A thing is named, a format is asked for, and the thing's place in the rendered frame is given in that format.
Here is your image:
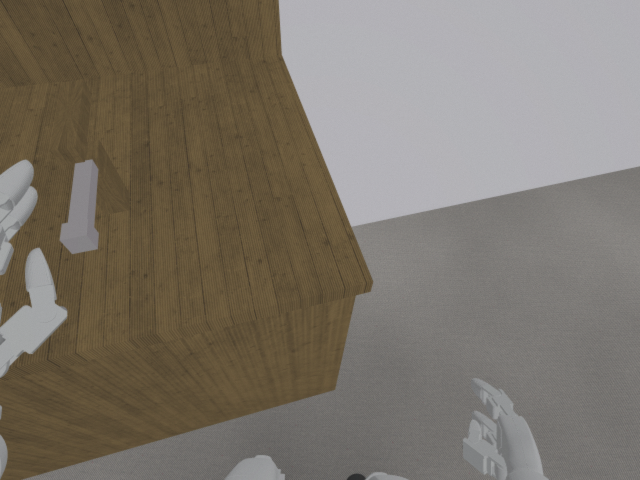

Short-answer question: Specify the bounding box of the counter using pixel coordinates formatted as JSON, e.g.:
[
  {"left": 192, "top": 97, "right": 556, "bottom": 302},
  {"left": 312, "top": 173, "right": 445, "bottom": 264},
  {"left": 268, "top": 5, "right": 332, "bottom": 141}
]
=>
[{"left": 0, "top": 0, "right": 373, "bottom": 480}]

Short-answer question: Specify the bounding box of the robot left thigh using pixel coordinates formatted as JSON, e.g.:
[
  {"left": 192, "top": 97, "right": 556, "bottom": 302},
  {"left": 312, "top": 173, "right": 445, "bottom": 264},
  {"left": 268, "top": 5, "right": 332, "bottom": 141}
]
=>
[{"left": 224, "top": 458, "right": 285, "bottom": 480}]

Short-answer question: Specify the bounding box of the right robot hand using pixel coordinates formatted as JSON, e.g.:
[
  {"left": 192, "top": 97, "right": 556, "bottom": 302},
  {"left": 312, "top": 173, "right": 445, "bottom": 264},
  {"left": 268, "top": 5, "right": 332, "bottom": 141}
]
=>
[{"left": 463, "top": 378, "right": 544, "bottom": 480}]

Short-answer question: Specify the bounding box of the tap lever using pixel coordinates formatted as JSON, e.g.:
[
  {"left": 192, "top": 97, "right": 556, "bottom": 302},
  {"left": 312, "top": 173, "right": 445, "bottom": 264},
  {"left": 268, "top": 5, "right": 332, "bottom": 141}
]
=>
[{"left": 60, "top": 159, "right": 99, "bottom": 254}]

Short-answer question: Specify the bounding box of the left robot hand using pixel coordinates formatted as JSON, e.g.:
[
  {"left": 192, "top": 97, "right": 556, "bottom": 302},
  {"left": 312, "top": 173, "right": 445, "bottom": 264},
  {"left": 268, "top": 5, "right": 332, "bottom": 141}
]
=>
[{"left": 0, "top": 160, "right": 67, "bottom": 378}]

